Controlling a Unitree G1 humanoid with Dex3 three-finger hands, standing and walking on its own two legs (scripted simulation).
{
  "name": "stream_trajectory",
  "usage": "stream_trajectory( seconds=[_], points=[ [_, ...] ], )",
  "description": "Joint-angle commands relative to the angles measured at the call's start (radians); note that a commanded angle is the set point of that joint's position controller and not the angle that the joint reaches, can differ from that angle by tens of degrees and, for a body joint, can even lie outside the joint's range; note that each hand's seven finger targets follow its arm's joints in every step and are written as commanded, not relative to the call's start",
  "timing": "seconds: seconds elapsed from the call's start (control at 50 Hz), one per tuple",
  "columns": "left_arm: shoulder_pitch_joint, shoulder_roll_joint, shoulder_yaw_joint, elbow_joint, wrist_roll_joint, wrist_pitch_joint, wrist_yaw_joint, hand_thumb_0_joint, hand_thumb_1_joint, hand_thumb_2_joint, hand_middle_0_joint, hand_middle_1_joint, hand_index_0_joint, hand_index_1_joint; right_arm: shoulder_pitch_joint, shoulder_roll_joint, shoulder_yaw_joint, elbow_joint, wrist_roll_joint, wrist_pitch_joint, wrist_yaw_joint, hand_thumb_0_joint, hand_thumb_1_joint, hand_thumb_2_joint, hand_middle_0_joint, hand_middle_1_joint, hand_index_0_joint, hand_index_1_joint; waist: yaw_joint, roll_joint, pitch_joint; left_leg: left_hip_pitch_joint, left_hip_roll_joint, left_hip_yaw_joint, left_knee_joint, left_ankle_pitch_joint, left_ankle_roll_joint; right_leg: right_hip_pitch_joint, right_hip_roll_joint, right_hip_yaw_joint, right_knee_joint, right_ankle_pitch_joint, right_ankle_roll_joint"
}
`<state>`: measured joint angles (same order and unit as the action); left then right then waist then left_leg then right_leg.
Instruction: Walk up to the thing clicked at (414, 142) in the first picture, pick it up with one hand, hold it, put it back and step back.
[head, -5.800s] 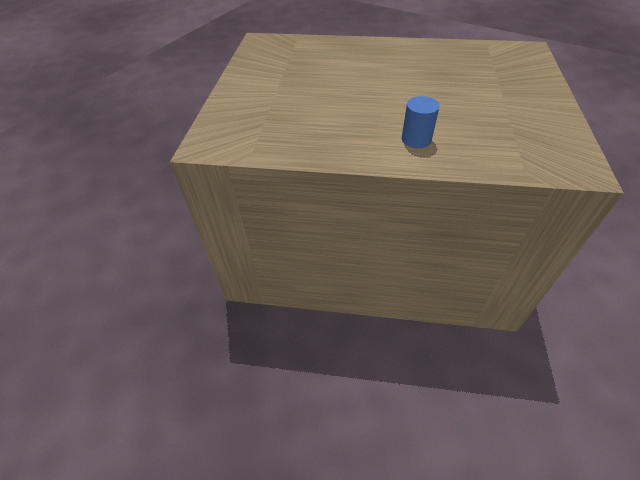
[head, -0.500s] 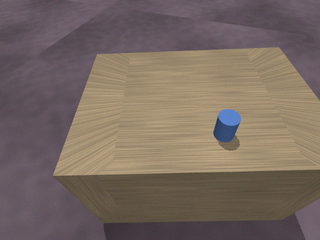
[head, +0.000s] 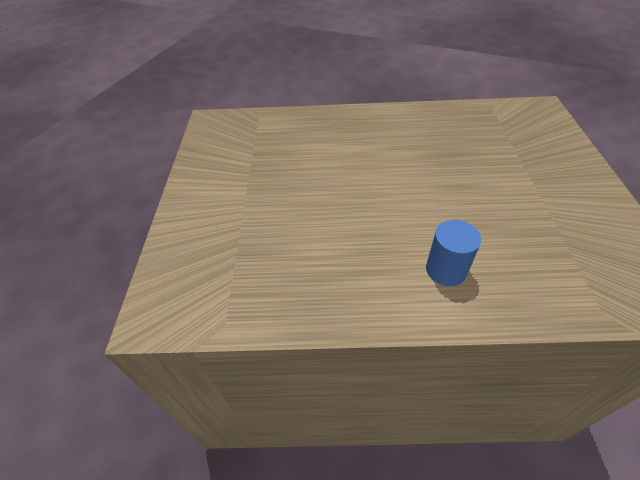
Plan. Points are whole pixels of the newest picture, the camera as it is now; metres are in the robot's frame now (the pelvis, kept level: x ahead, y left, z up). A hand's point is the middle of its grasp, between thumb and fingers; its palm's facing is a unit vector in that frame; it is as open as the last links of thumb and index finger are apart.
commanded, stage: stand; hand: right
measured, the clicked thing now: (451, 253) +0.49 -0.21 -0.08
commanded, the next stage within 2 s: rise first in 0.14 s
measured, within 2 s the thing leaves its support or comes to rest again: neither
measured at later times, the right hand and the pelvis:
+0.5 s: hand (527, 466) +0.16 -0.24 -0.13, palm faces +0.19 +0.93 -0.32, open 11.5 cm; pelvis -0.02 +0.01 -0.01, yaw +0 degrees
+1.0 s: hand (552, 444) +0.17 -0.25 -0.06, palm faces +0.30 +0.88 -0.38, open 17.2 cm; pelvis +0.00 +0.02 +0.00, yaw -1 degrees
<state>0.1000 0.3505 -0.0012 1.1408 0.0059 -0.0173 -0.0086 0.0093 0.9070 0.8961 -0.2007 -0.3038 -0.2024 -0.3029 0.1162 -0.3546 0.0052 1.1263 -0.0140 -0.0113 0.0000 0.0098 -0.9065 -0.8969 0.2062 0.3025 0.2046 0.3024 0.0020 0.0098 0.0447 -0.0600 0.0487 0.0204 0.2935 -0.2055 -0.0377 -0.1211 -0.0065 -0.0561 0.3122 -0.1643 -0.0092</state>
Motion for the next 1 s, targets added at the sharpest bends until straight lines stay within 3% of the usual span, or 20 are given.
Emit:
stream_trajectory(
  seconds=[0.0, 0.2, 0.22, 0.24, 0.26, 0.3, 0.32, 0.36, 0.4, 0.42, 0.46, 0.48, 0.58, 0.62, 0.78, 0.86, 0.9, 0.92, 0.96, 0.98],
  points=[
    [-0.030, 0.219, 0.042, -0.059, 0.001, -0.018, 0.017, 0.000, 0.900, 0.900, -0.200, -0.300, -0.200, -0.301, -0.029, -0.210, -0.039, -0.057, 0.003, -0.018, -0.009, 0.000, -0.900, -0.900, 0.200, 0.300, 0.200, 0.300, -0.002, 0.002, -0.080, -0.018, 0.101, -0.070, -0.042, 0.170, 0.046, 0.046, -0.138, 0.114, -0.039, 0.188, -0.012],
    [-0.027, 0.218, 0.043, -0.058, 0.001, -0.019, 0.017, 0.000, 0.900, 0.900, -0.200, -0.300, -0.200, -0.301, -0.032, -0.207, -0.039, -0.059, 0.003, -0.017, -0.009, 0.000, -0.900, -0.900, 0.200, 0.300, 0.200, 0.300, 0.001, -0.009, -0.073, -0.015, 0.103, -0.072, -0.044, 0.171, 0.049, 0.043, -0.136, 0.109, -0.036, 0.190, -0.014],
    [-0.035, 0.223, 0.046, -0.060, 0.001, -0.018, 0.018, 0.000, 0.820, 0.820, -0.120, -0.220, -0.120, -0.221, -0.024, -0.204, -0.040, -0.061, 0.001, -0.016, -0.010, 0.000, -0.820, -0.820, 0.120, 0.220, 0.120, 0.220, -0.004, -0.018, -0.073, -0.019, 0.100, -0.070, -0.046, 0.172, 0.046, 0.044, -0.135, 0.109, -0.031, 0.187, -0.015],
    [-0.386, 0.048, 0.032, -0.411, -0.088, -0.122, 0.024, 0.000, 0.740, 0.740, -0.040, -0.140, -0.040, -0.141, -0.375, 0.004, -0.004, -0.411, 0.086, -0.092, -0.021, 0.000, -0.740, -0.740, 0.072, 0.140, 0.062, 0.140, 0.015, -0.061, -0.029, -0.187, -0.047, 0.027, 0.065, 0.073, 0.041, -0.082, -0.017, 0.021, 0.041, 0.049, -0.001],
    [-0.311, 0.079, 0.014, -0.447, -0.111, -0.140, 0.046, 0.000, 0.660, 0.660, -0.023, -0.060, -0.010, -0.061, -0.353, -0.051, -0.011, -0.455, 0.119, -0.136, -0.040, 0.000, -0.660, -0.660, 0.069, 0.060, 0.061, 0.060, -0.018, 0.001, -0.095, -0.109, -0.058, 0.043, 0.029, 0.019, 0.050, -0.005, -0.032, 0.031, -0.003, 0.005, 0.005],
    [-0.136, 0.218, 0.110, -0.294, -0.102, -0.110, 0.074, 0.000, 0.500, 0.500, -0.026, -0.045, -0.018, -0.054, -0.179, -0.205, -0.116, -0.253, 0.108, -0.109, -0.075, 0.000, -0.500, -0.500, 0.069, 0.045, 0.061, 0.045, -0.007, -0.001, -0.039, -0.185, -0.058, 0.041, 0.059, -0.002, 0.046, -0.077, -0.017, 0.022, 0.028, -0.024, -0.001],
    [-0.125, 0.246, 0.151, -0.310, -0.095, -0.102, 0.083, 0.000, 0.420, 0.420, -0.030, -0.044, -0.024, -0.051, -0.187, -0.250, -0.171, -0.268, 0.099, -0.109, -0.085, 0.000, -0.420, -0.420, 0.068, 0.045, 0.060, 0.045, -0.005, -0.021, -0.119, -0.169, -0.051, 0.036, 0.085, 0.036, 0.046, -0.065, -0.015, 0.021, 0.056, 0.023, 0.000],
    [-0.105, 0.143, 0.131, -0.266, -0.075, -0.104, 0.082, 0.000, 0.260, 0.260, -0.035, -0.047, -0.035, -0.048, -0.190, -0.165, -0.155, -0.266, 0.077, -0.114, -0.084, 0.000, -0.260, -0.260, 0.064, 0.047, 0.059, 0.047, -0.011, -0.054, -0.197, -0.171, -0.047, 0.024, 0.113, 0.078, 0.052, -0.056, -0.017, 0.021, 0.096, 0.091, 0.003],
    [0.010, 0.148, 0.184, -0.326, -0.047, -0.098, 0.079, 0.000, 0.100, 0.161, -0.043, -0.053, -0.053, -0.042, -0.008, -0.187, -0.232, -0.343, 0.057, -0.105, -0.082, 0.000, -0.100, -0.173, 0.064, 0.047, 0.059, 0.047, -0.022, -0.037, -0.302, -0.122, -0.053, 0.027, 0.120, 0.170, 0.054, -0.006, -0.015, 0.017, 0.100, 0.181, 0.003],
    [0.083, 0.140, 0.183, -0.282, -0.043, -0.089, 0.079, 0.000, 0.032, 0.136, -0.047, -0.059, -0.062, -0.042, 0.072, -0.180, -0.236, -0.297, 0.057, -0.092, -0.084, 0.000, -0.035, -0.160, 0.062, 0.048, 0.058, 0.048, -0.018, -0.051, -0.271, -0.115, -0.056, 0.031, 0.109, 0.204, 0.051, -0.009, -0.011, 0.012, 0.090, 0.213, 0.006],
    [0.075, 0.147, 0.188, -0.373, -0.037, -0.085, 0.081, 0.000, -0.083, 0.101, -0.051, -0.056, -0.067, -0.039, 0.052, -0.187, -0.245, -0.424, 0.058, -0.089, -0.082, 0.000, 0.079, -0.135, 0.059, 0.050, 0.056, 0.050, -0.014, -0.052, -0.298, -0.085, -0.063, 0.037, 0.098, 0.252, 0.047, 0.019, -0.009, 0.010, 0.080, 0.259, 0.007],
    [0.102, 0.114, 0.177, -0.373, -0.037, -0.079, 0.079, 0.000, -0.108, 0.100, -0.051, -0.058, -0.065, -0.042, 0.089, -0.145, -0.226, -0.430, 0.060, -0.079, -0.078, 0.000, 0.110, -0.130, 0.057, 0.050, 0.056, 0.050, -0.013, -0.046, -0.292, -0.087, -0.062, 0.039, 0.099, 0.270, 0.046, 0.018, -0.010, 0.008, 0.082, 0.274, 0.006],
    [-0.081, 0.036, 0.124, -0.491, -0.043, -0.086, 0.090, 0.000, -0.408, 0.079, -0.061, -0.059, -0.059, -0.060, -0.059, -0.119, -0.197, -0.615, 0.061, -0.077, -0.090, 0.000, 0.347, -0.087, 0.049, 0.054, 0.051, 0.055, -0.026, -0.061, -0.146, -0.130, -0.052, 0.032, 0.052, 0.109, 0.048, -0.058, -0.010, 0.008, 0.043, 0.094, -0.001],
    [-0.090, 0.070, 0.141, -0.577, -0.040, -0.098, 0.101, 0.000, -0.508, 0.062, -0.066, -0.060, -0.061, -0.064, -0.065, -0.130, -0.206, -0.673, 0.059, -0.085, -0.095, 0.000, 0.423, -0.070, 0.047, 0.055, 0.050, 0.055, -0.015, -0.022, -0.171, -0.124, -0.051, 0.032, 0.050, 0.096, 0.046, -0.035, -0.012, 0.010, 0.042, 0.086, -0.003],
    [0.096, 0.009, 0.094, -0.652, -0.040, -0.090, 0.107, 0.000, -0.536, 0.042, -0.061, -0.059, -0.062, -0.057, 0.102, -0.146, -0.257, -0.779, 0.054, -0.099, -0.093, 0.000, 0.523, -0.052, 0.042, 0.057, 0.047, 0.057, -0.024, -0.014, -0.171, -0.076, -0.035, 0.032, 0.066, 0.262, 0.028, 0.028, 0.005, -0.006, 0.061, 0.235, -0.011],
    [0.098, 0.027, 0.111, -0.630, -0.036, -0.080, 0.102, 0.000, -0.544, 0.047, -0.060, -0.056, -0.059, -0.056, 0.095, -0.155, -0.274, -0.847, 0.058, -0.093, -0.085, 0.000, 0.532, -0.051, 0.043, 0.058, 0.048, 0.058, -0.021, -0.027, -0.110, -0.098, -0.034, 0.032, 0.045, 0.184, 0.028, 0.009, 0.009, -0.007, 0.042, 0.156, -0.009],
    [0.080, 0.064, 0.152, -0.637, -0.036, -0.083, 0.105, 0.000, -0.544, 0.049, -0.060, -0.059, -0.059, -0.059, 0.101, -0.165, -0.289, -0.881, 0.059, -0.095, -0.085, 0.000, 0.540, -0.050, 0.043, 0.057, 0.048, 0.057, -0.017, -0.033, -0.110, -0.102, -0.034, 0.034, 0.040, 0.169, 0.029, 0.023, 0.009, -0.005, 0.036, 0.144, -0.009],
    [0.066, 0.067, 0.153, -0.655, -0.035, -0.087, 0.105, 0.000, -0.537, 0.044, -0.059, -0.060, -0.061, -0.056, 0.106, -0.151, -0.286, -0.889, 0.060, -0.093, -0.083, 0.000, 0.546, -0.048, 0.044, 0.057, 0.048, 0.057, -0.011, -0.018, -0.117, -0.103, -0.036, 0.037, 0.042, 0.175, 0.030, 0.029, 0.005, -0.002, 0.036, 0.152, -0.010],
    [0.024, -0.006, 0.093, -0.672, -0.038, -0.090, 0.095, 0.000, -0.538, 0.047, -0.060, -0.062, -0.062, -0.059, 0.098, -0.126, -0.267, -0.951, 0.062, -0.107, -0.081, 0.000, 0.537, -0.050, 0.044, 0.056, 0.048, 0.057, -0.035, -0.049, -0.111, -0.088, -0.034, 0.034, 0.045, 0.179, 0.033, 0.023, 0.007, -0.002, 0.037, 0.161, -0.006],
    [0.035, 0.014, 0.114, -0.654, -0.036, -0.088, 0.098, 0.000, -0.542, 0.052, -0.060, -0.061, -0.060, -0.060, 0.112, -0.139, -0.285, -0.952, 0.059, -0.109, -0.083, 0.000, 0.530, -0.051, 0.045, 0.056, 0.048, 0.056, -0.031, -0.033, -0.124, -0.084, -0.036, 0.038, 0.051, 0.192, 0.034, 0.033, 0.002, 0.002, 0.037, 0.177, -0.005]
  ],
)
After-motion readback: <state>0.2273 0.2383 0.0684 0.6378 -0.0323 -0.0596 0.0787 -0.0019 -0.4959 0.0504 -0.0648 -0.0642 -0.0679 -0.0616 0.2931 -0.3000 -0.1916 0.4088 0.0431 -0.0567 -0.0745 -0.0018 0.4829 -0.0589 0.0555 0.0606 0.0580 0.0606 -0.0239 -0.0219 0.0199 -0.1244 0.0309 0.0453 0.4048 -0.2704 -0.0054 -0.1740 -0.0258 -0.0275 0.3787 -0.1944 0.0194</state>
